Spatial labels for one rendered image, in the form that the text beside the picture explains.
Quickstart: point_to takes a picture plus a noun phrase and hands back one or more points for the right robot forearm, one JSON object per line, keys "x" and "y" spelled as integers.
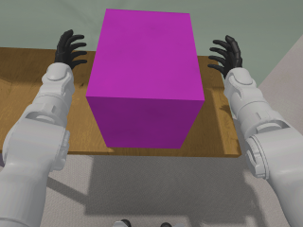
{"x": 249, "y": 106}

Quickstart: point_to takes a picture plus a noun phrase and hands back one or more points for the carton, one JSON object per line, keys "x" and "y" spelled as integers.
{"x": 145, "y": 89}

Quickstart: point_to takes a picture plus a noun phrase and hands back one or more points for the table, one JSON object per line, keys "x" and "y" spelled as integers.
{"x": 212, "y": 134}

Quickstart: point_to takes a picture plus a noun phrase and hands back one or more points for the robot right upper arm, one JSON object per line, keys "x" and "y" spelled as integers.
{"x": 277, "y": 157}

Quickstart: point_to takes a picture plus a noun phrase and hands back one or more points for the robot left upper arm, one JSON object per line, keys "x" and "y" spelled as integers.
{"x": 36, "y": 149}

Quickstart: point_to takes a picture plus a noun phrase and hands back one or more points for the left robot forearm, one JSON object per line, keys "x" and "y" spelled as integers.
{"x": 52, "y": 103}

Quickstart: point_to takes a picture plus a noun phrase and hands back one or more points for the left robot hand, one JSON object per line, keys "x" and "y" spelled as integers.
{"x": 64, "y": 50}

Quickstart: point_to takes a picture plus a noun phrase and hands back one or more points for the right robot hand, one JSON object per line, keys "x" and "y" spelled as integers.
{"x": 232, "y": 55}

